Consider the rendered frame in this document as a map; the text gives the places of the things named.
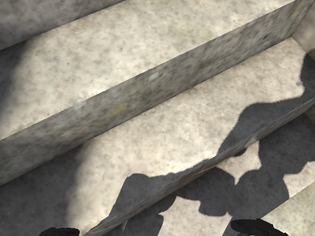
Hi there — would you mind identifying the robot right hand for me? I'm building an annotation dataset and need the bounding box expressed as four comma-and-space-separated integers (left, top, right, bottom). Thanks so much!
230, 218, 288, 236

